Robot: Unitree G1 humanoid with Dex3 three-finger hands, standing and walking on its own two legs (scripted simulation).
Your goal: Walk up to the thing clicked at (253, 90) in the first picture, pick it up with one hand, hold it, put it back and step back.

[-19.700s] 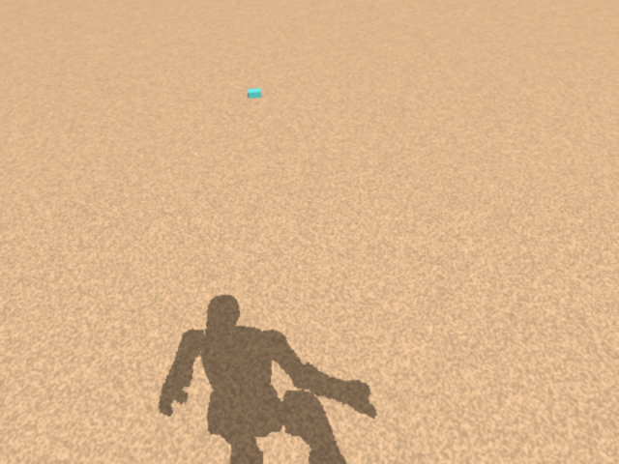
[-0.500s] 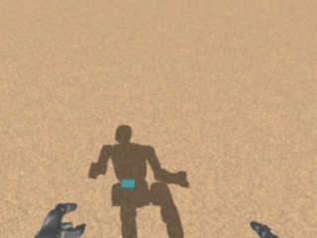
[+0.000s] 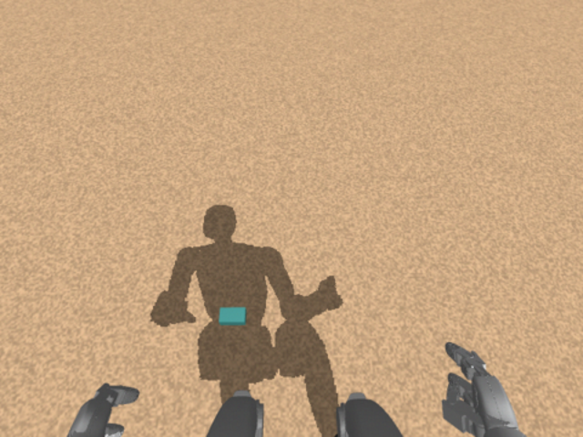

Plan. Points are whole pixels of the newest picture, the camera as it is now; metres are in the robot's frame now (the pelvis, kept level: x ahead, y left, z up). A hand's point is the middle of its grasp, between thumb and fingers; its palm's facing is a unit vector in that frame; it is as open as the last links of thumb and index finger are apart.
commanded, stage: rise first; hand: left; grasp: from above
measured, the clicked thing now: (232, 316) +0.45 +0.18 -0.67
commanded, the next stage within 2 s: none
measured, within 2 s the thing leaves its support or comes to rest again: neither
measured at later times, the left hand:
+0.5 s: hand (165, 376) +0.24 +0.26 -0.33, palm faces -0.46 -0.46 -0.76, open 13.3 cm
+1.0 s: hand (185, 340) +0.34 +0.26 -0.46, palm faces -0.49 -0.07 -0.87, open 12.8 cm
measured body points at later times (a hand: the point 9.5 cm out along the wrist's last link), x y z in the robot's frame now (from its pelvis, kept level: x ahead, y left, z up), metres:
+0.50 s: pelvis -0.06 -0.01 -0.18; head +0.13 +0.00 +0.23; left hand +0.26 +0.28 -0.28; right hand +0.12 -0.28 -0.30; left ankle +0.00 +0.11 -0.65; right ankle +0.00 -0.14 -0.65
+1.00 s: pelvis -0.10 -0.01 -0.31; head +0.12 +0.03 +0.08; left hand +0.36 +0.27 -0.41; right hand -0.05 -0.29 -0.42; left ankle +0.00 +0.11 -0.65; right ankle +0.00 -0.14 -0.65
